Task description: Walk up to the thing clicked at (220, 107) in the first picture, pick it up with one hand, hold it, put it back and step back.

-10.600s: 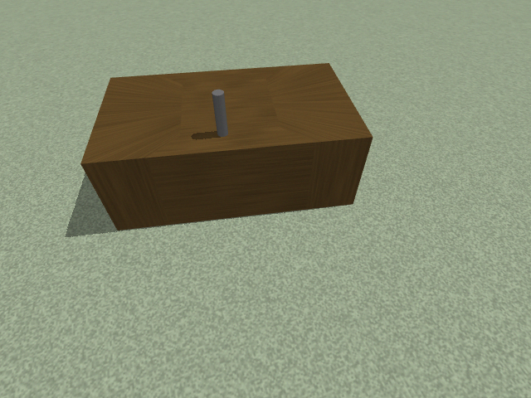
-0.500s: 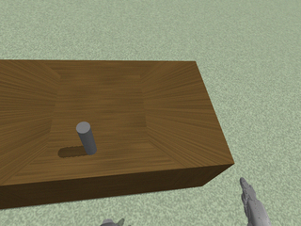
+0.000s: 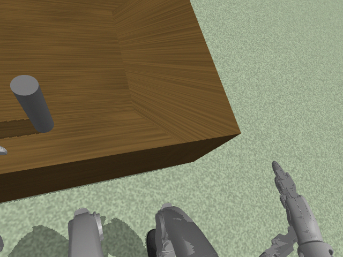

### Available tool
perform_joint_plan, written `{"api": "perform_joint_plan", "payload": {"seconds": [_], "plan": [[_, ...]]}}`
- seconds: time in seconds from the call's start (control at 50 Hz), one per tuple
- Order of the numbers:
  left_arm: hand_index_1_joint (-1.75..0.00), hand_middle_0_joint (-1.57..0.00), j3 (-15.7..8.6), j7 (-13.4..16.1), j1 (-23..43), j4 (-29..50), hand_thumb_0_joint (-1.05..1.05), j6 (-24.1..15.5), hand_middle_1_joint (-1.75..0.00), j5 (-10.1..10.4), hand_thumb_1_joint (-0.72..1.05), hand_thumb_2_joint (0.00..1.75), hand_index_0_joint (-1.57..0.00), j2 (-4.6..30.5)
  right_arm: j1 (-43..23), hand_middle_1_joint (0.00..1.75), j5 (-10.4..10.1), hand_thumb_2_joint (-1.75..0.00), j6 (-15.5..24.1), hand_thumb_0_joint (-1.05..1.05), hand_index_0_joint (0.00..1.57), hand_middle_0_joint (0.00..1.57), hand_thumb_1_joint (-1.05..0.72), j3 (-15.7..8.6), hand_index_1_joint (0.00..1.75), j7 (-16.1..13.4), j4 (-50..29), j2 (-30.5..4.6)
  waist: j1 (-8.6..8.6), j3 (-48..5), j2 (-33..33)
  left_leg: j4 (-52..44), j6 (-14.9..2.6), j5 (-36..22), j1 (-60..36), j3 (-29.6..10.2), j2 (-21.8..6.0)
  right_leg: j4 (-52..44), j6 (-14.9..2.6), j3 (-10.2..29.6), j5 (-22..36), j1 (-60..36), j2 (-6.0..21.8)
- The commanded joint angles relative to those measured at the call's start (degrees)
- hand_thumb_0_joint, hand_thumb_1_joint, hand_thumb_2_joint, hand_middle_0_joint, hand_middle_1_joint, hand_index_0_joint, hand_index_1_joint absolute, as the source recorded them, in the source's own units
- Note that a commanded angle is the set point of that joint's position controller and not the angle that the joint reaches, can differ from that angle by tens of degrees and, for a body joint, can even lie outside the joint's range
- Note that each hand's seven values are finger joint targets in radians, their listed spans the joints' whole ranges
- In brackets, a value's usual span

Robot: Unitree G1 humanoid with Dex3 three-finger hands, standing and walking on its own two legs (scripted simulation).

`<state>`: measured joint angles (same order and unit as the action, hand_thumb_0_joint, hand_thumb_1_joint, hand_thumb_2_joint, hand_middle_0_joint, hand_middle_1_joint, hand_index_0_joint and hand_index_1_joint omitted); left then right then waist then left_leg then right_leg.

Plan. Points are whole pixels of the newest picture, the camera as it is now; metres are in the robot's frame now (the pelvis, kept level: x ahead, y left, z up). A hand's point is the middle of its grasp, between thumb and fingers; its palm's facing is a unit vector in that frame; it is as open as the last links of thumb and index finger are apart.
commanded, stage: close in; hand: left
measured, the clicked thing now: (36, 108) +0.49 +0.23 -0.10
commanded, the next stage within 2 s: rest palm in 0.64 s
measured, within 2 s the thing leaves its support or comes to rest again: neither
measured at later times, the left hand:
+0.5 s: hand (31, 117) +0.48 +0.24 -0.12, palm faces +0.20 -0.98 +0.01, open 17.3 cm
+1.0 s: hand (43, 112) +0.48 +0.21 -0.10, palm faces +0.24 -0.97 -0.01, open 17.1 cm
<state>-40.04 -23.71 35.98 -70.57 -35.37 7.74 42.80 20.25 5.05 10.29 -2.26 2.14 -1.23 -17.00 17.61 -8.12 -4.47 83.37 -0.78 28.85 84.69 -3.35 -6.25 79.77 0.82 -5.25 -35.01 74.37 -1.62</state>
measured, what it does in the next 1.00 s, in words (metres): stands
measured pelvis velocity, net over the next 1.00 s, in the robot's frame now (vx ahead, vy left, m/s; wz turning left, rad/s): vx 0.00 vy -0.01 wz -0.01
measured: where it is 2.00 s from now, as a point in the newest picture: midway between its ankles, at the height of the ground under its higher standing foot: outside the picture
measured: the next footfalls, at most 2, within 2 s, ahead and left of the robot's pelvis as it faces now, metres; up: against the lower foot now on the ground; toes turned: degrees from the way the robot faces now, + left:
none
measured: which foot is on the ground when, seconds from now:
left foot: down 0.00-1.00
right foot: down 0.00-1.00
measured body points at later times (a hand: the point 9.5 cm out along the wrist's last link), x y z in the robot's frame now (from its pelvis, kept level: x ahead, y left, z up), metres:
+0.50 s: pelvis -0.02 -0.01 -0.06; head +0.18 +0.09 +0.34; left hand +0.46 +0.29 -0.11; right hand +0.16 -0.26 +0.04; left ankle +0.07 +0.11 -0.58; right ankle +0.02 -0.14 -0.58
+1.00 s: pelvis +0.00 -0.01 -0.04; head +0.18 +0.08 +0.36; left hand +0.47 +0.26 -0.10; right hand +0.18 -0.26 +0.05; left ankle +0.07 +0.11 -0.58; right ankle +0.02 -0.14 -0.58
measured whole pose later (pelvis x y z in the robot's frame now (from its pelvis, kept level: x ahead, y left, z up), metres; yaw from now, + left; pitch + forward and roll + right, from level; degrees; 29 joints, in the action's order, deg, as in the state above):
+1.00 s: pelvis +0.00 -0.01 -0.04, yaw -1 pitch +32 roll -7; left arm -29.9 0.1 36.3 -64.1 -37.8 -0.6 30.7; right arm 25.9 4.7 0.4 -5.5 7.0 -20.0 -16.9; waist 20.3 -10.5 -2.0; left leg 92.8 -0.5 32.2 93.3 -3.7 -6.4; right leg 90.4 0.8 -4.9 -39.4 83.3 -1.7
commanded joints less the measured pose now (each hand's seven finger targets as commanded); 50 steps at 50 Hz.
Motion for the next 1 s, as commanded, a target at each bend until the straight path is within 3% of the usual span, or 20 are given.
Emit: {"api": "perform_joint_plan", "payload": {"seconds": [0.0, 0.08, 0.1, 0.12, 0.16, 0.22, 0.24, 0.3, 0.38, 0.44, 0.54, 0.62, 0.66, 0.7, 0.76, 0.8, 0.84, 0.88, 0.92, 0.98], "plan": [[-0.06, -0.06, 0.9, 1.7, 15.5, 9.6, 0.00, -5.9, -0.06, -0.4, -0.53, 0.03, -0.06, 13.4, 3.8, 0.05, -0.3, -0.05, 3.1, 0.00, 0.05, 0.05, 0.53, -9.1, 0.05, -0.5, -15.6, -12.6, -0.82, -29.4, 25.7, -6.6, 1.42, -11.8, -36.5, -4.7, 1.0, -3.3, -3.76, -0.4, 9.5, 6.7, -1.9], [-0.04, -0.06, -0.2, 4.8, 17.2, 12.1, 0.00, -7.4, -0.05, -1.1, -0.50, 0.00, -0.07, 15.2, 6.2, 0.05, -0.6, -0.04, 2.8, 0.00, 0.05, 0.05, 0.55, -11.3, 0.05, 0.2, -20.8, -13.5, 0.39, -31.6, 25.1, -2.2, 0.47, -10.1, -31.4, -4.0, 1.8, -0.5, -3.36, 0.3, 10.2, 6.8, -1.9], [-0.04, -0.06, 0.4, 5.4, 18.0, 12.1, 0.00, -7.6, -0.06, -1.3, -0.51, 0.00, -0.07, 14.0, 7.9, 0.05, -0.7, -0.05, 2.6, 0.00, 0.05, 0.05, 0.54, -11.6, 0.05, 0.5, -21.6, -13.3, 1.39, -32.2, 25.3, -1.4, 0.38, -10.7, -31.5, -4.3, 1.7, 0.2, -3.35, 0.2, 10.3, 7.6, -2.0], [-0.04, -0.06, -0.8, 6.7, 18.6, 14.3, 0.00, -7.9, -0.06, -1.8, -0.51, 0.01, -0.07, 16.2, 7.1, 0.05, -0.7, -0.05, 2.5, 0.00, 0.05, 0.05, 0.54, -11.7, 0.05, 0.8, -24.9, -13.7, 0.52, -33.4, 25.5, -1.2, 0.39, -9.6, -30.4, -4.1, 1.9, 0.7, -3.26, 0.6, 9.9, 6.8, -1.9], [-0.05, -0.06, 0.7, 8.0, 20.0, 14.5, 0.00, -7.9, -0.06, -2.8, -0.50, 0.01, -0.07, 14.3, 9.8, 0.05, -0.6, -0.05, 1.5, 0.00, 0.05, 0.05, 0.54, -12.2, 0.05, 1.3, -23.2, -12.7, 1.13, -32.3, 28.9, -0.7, 0.69, -8.5, -30.5, -4.1, 1.9, 1.3, -3.26, 1.0, 8.6, 9.0, -1.8], [-0.05, -0.07, 0.8, 10.4, 21.3, 18.7, 0.00, -7.6, -0.06, -4.3, -0.49, 0.01, -0.08, 15.1, 10.6, 0.05, -0.3, -0.05, 0.3, 0.00, 0.05, 0.05, 0.53, -12.3, 0.05, 1.7, -24.4, -12.2, 0.60, -34.1, 31.5, 0.1, 0.83, -7.5, -30.3, -3.6, 2.0, 1.8, -2.99, 1.9, 8.0, 8.6, -1.6], [-0.04, -0.07, 0.5, 11.1, 21.0, 20.6, 0.00, -7.2, -0.06, -4.9, -0.49, 0.00, -0.08, 16.2, 9.4, 0.05, -0.3, -0.05, 0.0, 0.00, 0.05, 0.05, 0.53, -12.4, 0.05, 1.9, -26.6, -12.6, -0.57, -36.7, 32.0, 0.5, 0.74, -8.2, -30.5, -3.2, 2.2, 2.0, -3.01, 2.2, 8.4, 7.6, -1.8], [-0.04, -0.07, 3.4, 12.4, 19.9, 18.4, 0.00, -5.3, -0.05, -5.5, -0.49, 0.00, -0.08, 11.0, 9.3, 0.05, -0.3, -0.05, -1.5, 0.00, 0.05, 0.05, 0.53, -12.5, 0.05, 1.9, -26.2, -12.4, -0.26, -33.0, 33.1, -1.2, 1.27, -6.5, -30.5, -4.2, 1.9, 2.3, -3.22, 1.5, 6.7, 10.0, -1.8], [-0.03, -0.08, 4.2, 14.4, 17.9, 18.9, 0.00, -3.8, -0.05, -4.9, -0.50, 0.00, -0.09, 8.8, 8.5, 0.05, -0.6, -0.05, -2.6, 0.00, 0.05, 0.05, 0.53, -11.3, 0.05, 1.9, -26.5, -11.4, -0.59, -31.0, 28.8, -0.4, 0.57, -5.4, -25.9, -3.5, 2.1, 1.5, -2.85, 1.7, 6.7, 8.4, -2.0], [-0.03, -0.07, 6.2, 15.9, 17.3, 17.5, 0.00, -3.3, -0.04, -4.8, -0.49, 0.00, -0.09, 4.9, 8.3, 0.05, -0.9, -0.05, -2.9, 0.00, 0.05, 0.05, 0.53, -11.5, 0.05, 1.7, -27.2, -11.5, 0.56, -27.9, 24.7, -1.0, 0.39, -2.1, -23.6, -3.9, 1.9, 1.1, -2.62, 1.4, 4.9, 9.5, -2.1], [-0.03, -0.07, 8.0, 17.8, 15.9, 15.7, 0.00, -4.3, -0.04, -4.6, -0.51, 0.00, -0.09, 1.1, 9.8, 0.05, -1.5, -0.05, -3.0, 0.00, 0.05, 0.05, 0.53, -12.1, 0.05, 1.8, -29.5, -11.5, 2.03, -30.8, 19.1, 1.5, -0.55, -7.5, -21.4, -2.7, 2.5, 0.3, -1.98, 2.4, 10.3, 4.7, -2.2], [-0.03, -0.08, 7.8, 19.3, 17.9, 19.0, 0.00, -5.4, -0.05, -5.4, -0.52, 0.01, -0.09, 2.2, 11.4, 0.05, -1.4, -0.05, -3.9, 0.00, 0.05, 0.05, 0.53, -12.1, 0.05, 2.4, -30.3, -11.3, 1.48, -34.3, 21.2, 1.4, -0.30, -12.3, -25.1, -2.4, 2.5, 1.1, -2.15, 2.1, 14.2, 3.4, -2.3], [-0.04, -0.08, 8.1, 19.8, 18.6, 21.4, 0.00, -5.8, -0.05, -5.7, -0.53, 0.02, -0.09, 2.3, 11.4, 0.05, -1.4, -0.05, -4.2, 0.00, 0.05, 0.05, 0.53, -13.5, 0.05, 2.5, -30.6, -11.9, 1.21, -35.3, 23.3, 1.2, -0.05, -13.2, -27.4, -2.3, 2.5, 0.8, -2.16, 2.4, 14.8, 2.9, -2.2], [-0.04, -0.08, 9.7, 20.5, 17.9, 18.7, 0.00, -5.6, -0.05, -6.3, -0.58, 0.01, -0.09, -0.8, 12.3, 0.05, -1.2, -0.05, -5.1, 0.00, 0.05, 0.05, 0.52, -13.2, 0.05, 2.8, -27.5, -10.9, 1.59, -32.1, 24.1, 0.3, 0.23, -12.1, -27.7, -2.5, 2.3, 0.9, -2.44, 1.8, 13.2, 5.2, -2.2], [-0.03, -0.13, 9.7, 21.8, 19.5, 22.7, 0.00, -6.2, -0.02, -6.8, -0.61, 0.01, -0.12, 0.2, 11.4, 0.05, -0.9, -0.06, -5.5, 0.00, 0.05, 0.05, 0.51, -12.6, 0.05, 3.2, -26.1, -10.0, 0.26, -33.5, 27.0, -0.4, 0.59, -13.4, -30.3, -2.6, 2.3, 1.4, -2.68, 1.4, 13.4, 5.4, -2.2], [-0.04, -0.12, 9.6, 22.3, 16.4, 20.6, 0.00, -5.7, -0.03, -7.3, -0.61, 0.00, -0.12, -0.9, 10.4, 0.05, -0.8, -0.06, -6.0, 0.00, 0.05, 0.05, 0.52, -12.5, 0.05, 3.6, -26.6, -10.3, -0.46, -32.6, 27.0, -1.3, 0.89, -14.6, -31.5, -3.1, 2.1, 1.6, -2.89, 0.6, 13.3, 5.9, -2.3], [-0.09, -0.21, 11.5, 22.9, 15.5, 17.1, 0.00, -5.4, -0.09, -7.4, -0.58, 0.00, -0.19, -4.8, 9.2, 0.05, -0.6, -0.05, -6.5, 0.00, 0.05, 0.05, 0.52, -12.3, 0.05, 3.8, -25.3, -10.0, 0.28, -30.2, 25.7, -1.9, 0.92, -14.2, -30.6, -3.3, 1.9, 1.3, -2.98, 0.2, 12.7, 7.1, -2.4], [-0.16, -0.31, 9.5, 23.7, 17.8, 20.0, 0.00, -6.1, -0.17, -8.0, -0.57, 0.05, -0.31, 0.7, 8.0, 0.05, -0.6, -0.05, -6.4, 0.00, 0.05, 0.05, 0.52, -12.0, 0.05, 3.5, -28.5, -10.9, 0.48, -32.0, 24.2, -1.0, 0.39, -12.8, -28.3, -2.8, 2.0, 0.5, -2.50, 1.2, 13.5, 4.1, -2.3], [-0.17, -0.33, 9.1, 24.5, 20.0, 20.0, 0.00, -6.8, -0.18, -8.3, -0.61, 0.03, -0.33, 1.9, 8.0, 0.05, -0.5, -0.05, -6.8, 0.00, 0.05, 0.05, 0.52, -11.0, 0.05, 3.6, -29.3, -10.4, 0.75, -31.6, 23.4, -1.1, 0.23, -11.1, -26.3, -2.6, 2.2, -0.2, -2.32, 2.1, 12.8, 2.6, -2.1], [-0.20, -0.36, 9.7, 24.2, 18.3, 12.2, 0.00, -6.9, -0.21, -7.1, -0.61, 0.06, -0.36, -1.6, 7.4, 0.05, -0.8, -0.05, -6.9, 0.00, 0.05, 0.05, 0.51, -12.3, 0.05, 3.3, -28.9, -11.3, 2.71, -28.8, 19.6, -0.6, -0.17, -8.9, -22.9, -2.9, 2.3, -0.6, -1.98, 2.5, 11.8, 2.9, -2.1]]}}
